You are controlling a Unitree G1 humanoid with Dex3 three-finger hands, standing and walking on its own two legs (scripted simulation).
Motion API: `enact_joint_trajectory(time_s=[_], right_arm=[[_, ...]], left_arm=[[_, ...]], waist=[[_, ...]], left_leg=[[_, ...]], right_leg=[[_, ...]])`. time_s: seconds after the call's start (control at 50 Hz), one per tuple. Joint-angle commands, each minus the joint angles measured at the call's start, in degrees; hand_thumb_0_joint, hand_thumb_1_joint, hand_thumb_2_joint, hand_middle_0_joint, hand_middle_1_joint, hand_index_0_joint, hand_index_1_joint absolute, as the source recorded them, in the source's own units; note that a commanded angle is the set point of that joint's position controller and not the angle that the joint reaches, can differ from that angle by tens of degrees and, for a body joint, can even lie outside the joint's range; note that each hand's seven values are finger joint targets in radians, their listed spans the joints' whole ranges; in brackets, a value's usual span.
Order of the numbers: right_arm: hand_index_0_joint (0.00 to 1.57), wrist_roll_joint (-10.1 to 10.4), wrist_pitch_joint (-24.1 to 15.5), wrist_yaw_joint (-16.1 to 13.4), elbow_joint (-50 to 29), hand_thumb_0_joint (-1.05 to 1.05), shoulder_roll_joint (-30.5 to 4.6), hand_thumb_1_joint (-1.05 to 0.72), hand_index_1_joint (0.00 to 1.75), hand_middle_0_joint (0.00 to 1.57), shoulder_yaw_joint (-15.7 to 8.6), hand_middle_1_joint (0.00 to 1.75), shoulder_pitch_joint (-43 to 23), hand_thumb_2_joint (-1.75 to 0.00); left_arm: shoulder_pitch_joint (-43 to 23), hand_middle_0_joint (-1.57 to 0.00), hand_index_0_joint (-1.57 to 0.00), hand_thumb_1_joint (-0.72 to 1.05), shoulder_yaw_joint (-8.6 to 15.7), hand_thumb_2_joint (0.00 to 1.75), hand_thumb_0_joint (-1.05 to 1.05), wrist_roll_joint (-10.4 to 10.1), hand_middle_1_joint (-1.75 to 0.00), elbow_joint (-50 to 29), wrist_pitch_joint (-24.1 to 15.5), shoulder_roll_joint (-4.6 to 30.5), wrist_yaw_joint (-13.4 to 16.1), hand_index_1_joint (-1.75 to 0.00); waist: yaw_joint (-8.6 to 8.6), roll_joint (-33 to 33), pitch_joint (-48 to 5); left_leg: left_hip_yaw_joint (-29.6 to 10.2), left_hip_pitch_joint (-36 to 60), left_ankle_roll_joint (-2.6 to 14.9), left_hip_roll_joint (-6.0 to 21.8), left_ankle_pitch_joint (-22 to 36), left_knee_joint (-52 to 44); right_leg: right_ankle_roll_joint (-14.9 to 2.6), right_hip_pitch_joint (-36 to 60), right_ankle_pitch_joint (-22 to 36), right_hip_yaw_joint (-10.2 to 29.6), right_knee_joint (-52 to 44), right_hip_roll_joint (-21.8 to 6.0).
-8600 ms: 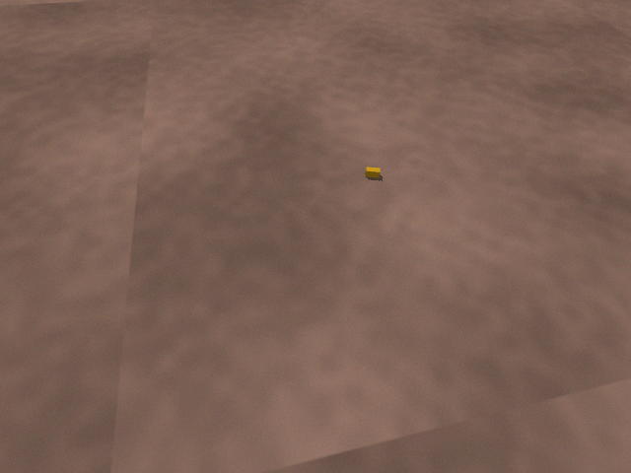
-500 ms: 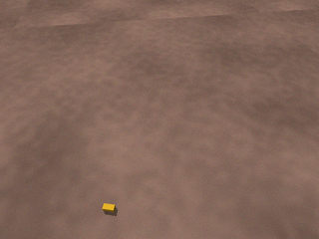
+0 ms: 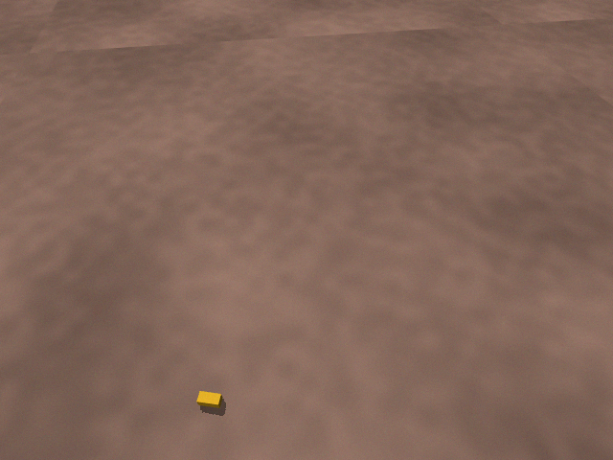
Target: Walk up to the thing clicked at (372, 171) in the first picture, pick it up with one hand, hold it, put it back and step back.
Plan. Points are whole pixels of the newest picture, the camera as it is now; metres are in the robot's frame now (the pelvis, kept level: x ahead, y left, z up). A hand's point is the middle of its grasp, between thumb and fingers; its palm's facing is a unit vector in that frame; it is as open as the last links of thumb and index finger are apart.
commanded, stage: stand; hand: left
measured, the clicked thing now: (209, 399) +0.41 +0.28 -0.77
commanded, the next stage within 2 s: walk up in 0.32 s
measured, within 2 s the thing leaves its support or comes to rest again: neither
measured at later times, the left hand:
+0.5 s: hand out of the picture +0.07 +0.27 -0.16, palm faces -0.03 -0.92 -0.38, open 7.3 cm
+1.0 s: hand out of the picture +0.10 +0.28 -0.16, palm faces -0.06 -0.91 -0.40, open 7.3 cm
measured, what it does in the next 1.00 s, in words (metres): stands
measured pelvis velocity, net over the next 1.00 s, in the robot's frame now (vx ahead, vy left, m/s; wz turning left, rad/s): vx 0.02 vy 0.01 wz -0.03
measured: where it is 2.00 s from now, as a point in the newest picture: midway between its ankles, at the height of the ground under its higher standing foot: outside the picture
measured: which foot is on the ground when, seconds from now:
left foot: down 0.00-1.00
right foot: down 0.00-1.00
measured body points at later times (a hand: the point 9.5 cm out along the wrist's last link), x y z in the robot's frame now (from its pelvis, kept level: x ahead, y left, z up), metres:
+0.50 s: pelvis +0.01 +0.01 +0.00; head +0.01 +0.00 +0.45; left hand +0.07 +0.32 -0.13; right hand +0.07 -0.31 -0.14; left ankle -0.01 +0.12 -0.75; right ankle -0.01 -0.13 -0.75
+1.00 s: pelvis +0.02 +0.01 -0.01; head +0.03 +0.01 +0.44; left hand +0.11 +0.32 -0.13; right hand +0.10 -0.30 -0.14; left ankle -0.01 +0.12 -0.75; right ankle -0.01 -0.13 -0.75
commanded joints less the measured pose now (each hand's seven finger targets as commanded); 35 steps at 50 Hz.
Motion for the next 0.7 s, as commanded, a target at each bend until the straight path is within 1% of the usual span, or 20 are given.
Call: enact_joint_trajectory(time_s=[0.0, 0.02, 0.04, 0.06, 0.18, 0.2, 0.26, 0.28, 0.3, 0.34, 0.36, 0.38, 0.42, 0.46, 0.5, 0.54, 0.58, 0.62, 0.66, 0.68], right_arm=[[0.20, 0.1, -1.4, -0.8, -3.6, 0.00, -11.9, -0.90, 0.30, 0.20, -2.1, 0.30, -2.1, -0.90], [0.20, 0.1, -1.4, -0.8, -3.4, 0.00, -12.1, -0.90, 0.30, 0.20, -2.1, 0.30, -2.1, -0.90], [0.20, 0.1, -1.5, -0.8, -3.4, 0.00, -12.0, -0.90, 0.30, 0.20, -2.0, 0.30, -1.8, -0.90], [0.20, 0.1, -1.4, -0.8, -3.4, 0.00, -12.4, -0.90, 0.30, 0.20, -2.1, 0.30, -2.1, -0.90], [0.20, 0.1, -1.6, -0.9, -3.5, 0.00, -12.1, -0.90, 0.30, 0.20, -2.1, 0.30, -1.8, -0.90], [0.20, 0.0, -1.7, -0.9, -3.6, 0.00, -12.2, -0.90, 0.30, 0.20, -2.1, 0.30, -1.9, -0.90], [0.20, 0.1, -1.5, -0.9, -3.5, 0.00, -12.4, -0.90, 0.30, 0.20, -2.2, 0.30, -1.9, -0.90], [0.20, 0.0, -1.6, -0.9, -3.4, 0.00, -12.2, -0.90, 0.30, 0.20, -2.1, 0.30, -1.3, -0.90], [0.20, -0.9, -0.7, -0.4, -4.8, 0.00, -14.4, -0.90, 0.30, 0.20, -3.6, 0.30, -1.2, -0.90], [0.20, -0.9, -0.2, -0.1, -5.4, 0.00, -13.4, -0.90, 0.30, 0.20, -3.7, 0.30, -1.0, -0.90], [0.20, -0.9, 0.0, 0.0, -5.5, 0.00, -13.1, -0.90, 0.30, 0.20, -3.8, 0.30, -0.9, -0.90], [0.20, -0.9, 0.1, 0.1, -5.9, 0.00, -13.1, -0.90, 0.30, 0.20, -4.0, 0.30, -1.1, -0.90], [0.20, -0.9, 0.2, 0.3, -6.3, 0.00, -12.9, -0.90, 0.30, 0.20, -4.3, 0.30, -0.7, -0.90], [0.20, -0.8, 0.1, 0.4, -6.8, 0.00, -12.8, -0.90, 0.30, 0.20, -4.4, 0.30, -0.4, -0.90], [0.20, -0.8, 0.0, 0.4, -7.2, 0.00, -13.1, -0.90, 0.30, 0.20, -4.6, 0.30, 0.1, -0.90], [0.20, -0.6, -0.1, 0.3, -7.5, 0.00, -13.5, -0.90, 0.30, 0.20, -4.8, 0.30, 0.3, -0.90], [0.20, -0.6, 0.0, 0.3, -8.2, 0.00, -13.6, -0.90, 0.30, 0.20, -4.9, 0.30, -0.4, -0.90], [0.20, -0.6, 0.3, 0.3, -8.7, 0.00, -13.8, -0.90, 0.30, 0.20, -5.3, 0.30, -0.6, -0.90], [0.20, -0.5, 0.5, 0.3, -9.0, 0.00, -13.9, -0.90, 0.30, 0.20, -5.5, 0.30, -0.4, -0.90], [0.20, -0.5, 0.6, 0.2, -9.1, 0.00, -13.8, -0.90, 0.30, 0.20, -5.5, 0.30, -0.5, -0.90]], left_arm=[[-2.0, -0.20, -0.20, 0.90, 2.5, 0.90, 0.00, -0.3, -0.30, -3.1, -1.0, 12.2, 1.0, -0.30], [-1.6, -0.20, -0.20, 0.90, 2.3, 0.90, 0.00, -0.3, -0.30, -3.0, -1.0, 11.9, 0.8, -0.30], [-2.0, -0.20, -0.20, 0.90, 2.4, 0.90, 0.00, -0.3, -0.30, -3.0, -0.9, 12.0, 0.8, -0.30], [-1.7, -0.20, -0.20, 0.90, 2.3, 0.90, 0.00, -0.4, -0.30, -3.1, -0.9, 11.9, 0.8, -0.30], [-2.0, -0.20, -0.20, 0.90, 2.4, 0.90, 0.00, -0.3, -0.30, -3.2, -0.9, 12.0, 0.8, -0.30], [-1.8, -0.20, -0.20, 0.90, 2.3, 0.90, 0.00, -0.3, -0.30, -3.1, -0.8, 11.8, 0.8, -0.30], [-1.6, -0.20, -0.20, 0.90, 2.3, 0.90, 0.00, -0.2, -0.30, -3.2, -0.8, 11.7, 0.8, -0.30], [-1.8, -0.20, -0.20, 0.90, 2.4, 0.90, 0.00, -0.3, -0.30, -3.1, -0.9, 12.1, 0.7, -0.30], [-0.5, -0.20, -0.20, 0.90, 3.5, 0.90, 0.00, 0.0, -0.30, -3.3, -1.5, 13.9, 1.1, -0.30], [0.2, -0.20, -0.20, 0.90, 3.8, 0.90, 0.00, 0.5, -0.30, -3.3, -1.8, 14.3, 1.4, -0.30], [-0.2, -0.20, -0.20, 0.90, 3.9, 0.90, 0.00, 0.5, -0.30, -3.5, -1.8, 14.6, 1.5, -0.30], [-0.4, -0.20, -0.20, 0.90, 4.0, 0.90, 0.00, 0.6, -0.30, -3.7, -1.8, 14.4, 1.5, -0.30], [-0.7, -0.20, -0.20, 0.90, 4.0, 0.90, 0.00, 0.7, -0.30, -4.1, -1.9, 14.0, 1.6, -0.30], [0.1, -0.20, -0.20, 0.90, 4.0, 0.90, 0.00, 0.6, -0.30, -4.5, -2.1, 13.6, 1.7, -0.30], [-0.2, -0.20, -0.20, 0.90, 3.9, 0.90, 0.00, 0.6, -0.30, -5.0, -2.1, 13.4, 1.8, -0.30], [0.7, -0.20, -0.20, 0.90, 3.8, 0.90, 0.00, 0.3, -0.30, -5.2, -2.2, 13.1, 1.9, -0.30], [2.0, -0.20, -0.20, 0.90, 3.6, 0.90, 0.00, 0.0, -0.30, -5.1, -2.2, 13.0, 2.0, -0.30], [2.1, -0.20, -0.20, 0.90, 3.6, 0.90, 0.00, 0.1, -0.30, -5.3, -2.0, 13.4, 2.3, -0.30], [1.7, -0.20, -0.20, 0.90, 3.6, 0.90, 0.00, 0.0, -0.30, -5.7, -1.9, 13.8, 2.4, -0.30], [1.8, -0.20, -0.20, 0.90, 3.6, 0.90, 0.00, -0.1, -0.30, -5.9, -1.9, 13.8, 2.4, -0.30]], waist=[[-0.28, 0.3, -4.3], [-0.07, 0.5, -4.3], [-0.25, 0.7, -4.2], [0.02, 1.2, -4.4], [-0.13, 0.5, -4.6], [-0.01, 0.5, -4.4], [0.13, 0.9, -4.7], [-0.12, 0.4, -4.8], [0.64, 3.1, -5.1], [0.53, 0.8, -4.8], [0.43, 0.5, -3.8], [0.38, 0.2, -2.4], [0.14, -1.0, -0.8], [0.21, -1.3, -1.3], [-0.09, -0.6, -1.5], [0.10, 0.1, -3.7], [0.49, 0.9, -5.0], [0.30, 0.8, -5.1], [-0.02, 1.0, -4.6], [0.15, 1.5, -4.4]], left_leg=[[-6.0, 2.4, 1.26, 7.0, 8.5, -2.4], [-5.8, 2.6, 1.34, 6.9, 7.9, -2.3], [-5.8, 2.1, 1.30, 6.9, 7.6, -2.5], [-5.9, 2.6, 1.41, 7.0, 8.1, -2.5], [-5.9, 2.5, 1.32, 7.0, 9.7, -2.4], [-5.9, 2.5, 1.14, 7.0, 9.7, -2.4], [-5.9, 2.6, 1.58, 7.2, 8.7, -2.2], [-6.0, 2.2, 1.45, 7.0, 8.6, -2.5], [-4.4, 2.6, 2.11, 4.8, 3.0, -1.0], [-4.1, 1.6, 2.37, 4.6, 0.3, 0.1], [-4.1, 1.2, 2.26, 4.3, -0.9, 0.1], [-4.3, 0.2, 2.41, 4.3, -2.6, 0.1], [-4.8, 0.2, 2.55, 4.4, -2.4, 0.2], [-5.0, 1.4, 2.87, 4.9, 0.4, 1.0], [-5.4, 1.1, 3.06, 5.3, 2.7, 0.7], [-5.7, 3.0, 3.52, 6.1, 7.2, 1.1], [-5.2, 4.0, 3.93, 6.4, 10.7, 2.3], [-4.3, 3.4, 3.84, 6.1, 12.1, 3.2], [-4.3, 3.2, 3.69, 5.9, 11.7, 3.2], [-4.1, 3.4, 3.69, 6.0, 11.5, 3.1]], right_leg=[[-2.06, -1.3, 9.5, 4.2, -2.2, -6.8], [-2.08, -1.6, 9.1, 4.3, -2.3, -6.9], [-2.15, -1.3, 8.9, 4.4, -2.3, -6.9], [-2.10, -1.3, 9.0, 4.2, -2.2, -6.8], [-2.13, -1.0, 10.2, 4.1, -1.7, -6.9], [-2.08, -1.5, 9.6, 4.0, -1.7, -6.8], [-2.17, -1.1, 9.2, 4.1, -2.1, -7.0], [-2.14, -0.7, 9.2, 4.3, -2.0, -7.1], [-2.24, -0.6, 5.9, 4.1, -1.6, -5.8], [-2.74, -1.3, 3.9, 5.0, -1.6, -6.5], [-2.96, -2.8, 1.9, 5.8, -1.7, -6.7], [-3.00, -3.8, 0.6, 5.6, -1.9, -6.7], [-3.12, -5.9, -0.7, 5.8, -1.7, -6.3], [-3.33, -6.4, 1.8, 5.7, -0.8, -6.2], [-3.19, -5.4, 5.9, 4.9, 0.9, -5.7], [-3.15, -4.1, 9.8, 4.2, 3.2, -5.3], [-2.93, -2.9, 13.2, 3.5, 4.1, -5.0], [-3.16, -2.2, 15.3, 3.5, 4.6, -5.2], [-3.49, -2.2, 15.5, 3.9, 5.3, -5.5], [-3.46, -2.6, 15.1, 3.7, 5.6, -5.4]])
